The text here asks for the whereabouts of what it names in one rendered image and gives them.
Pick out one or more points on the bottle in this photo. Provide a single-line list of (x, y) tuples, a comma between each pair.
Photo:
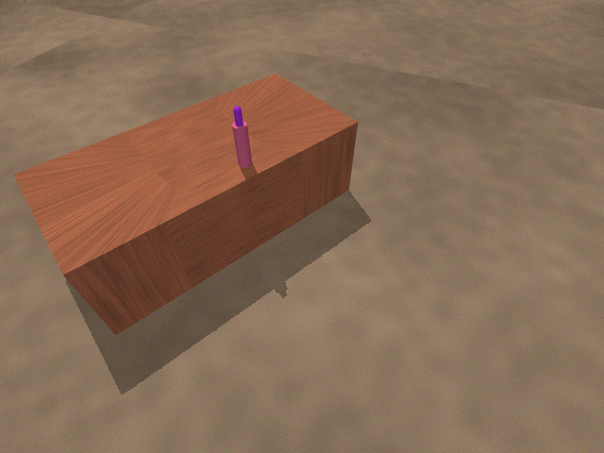
[(241, 139)]

